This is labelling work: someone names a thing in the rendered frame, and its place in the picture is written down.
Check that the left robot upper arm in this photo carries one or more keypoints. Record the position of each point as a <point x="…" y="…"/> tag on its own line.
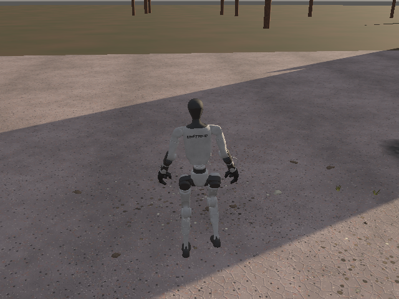
<point x="177" y="133"/>

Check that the robot left hand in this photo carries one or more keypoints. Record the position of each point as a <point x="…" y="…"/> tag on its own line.
<point x="161" y="176"/>

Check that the robot right hand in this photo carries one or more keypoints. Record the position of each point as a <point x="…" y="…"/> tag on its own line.
<point x="234" y="174"/>

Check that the robot left foot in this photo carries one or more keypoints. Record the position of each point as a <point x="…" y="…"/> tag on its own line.
<point x="186" y="252"/>

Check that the left robot forearm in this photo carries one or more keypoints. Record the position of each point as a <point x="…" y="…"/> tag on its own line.
<point x="165" y="165"/>

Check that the right robot forearm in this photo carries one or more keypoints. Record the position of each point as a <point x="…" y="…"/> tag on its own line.
<point x="229" y="163"/>

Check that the robot left thigh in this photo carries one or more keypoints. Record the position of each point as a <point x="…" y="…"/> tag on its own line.
<point x="185" y="191"/>

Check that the right robot upper arm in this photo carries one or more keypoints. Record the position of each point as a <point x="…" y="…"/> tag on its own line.
<point x="216" y="130"/>

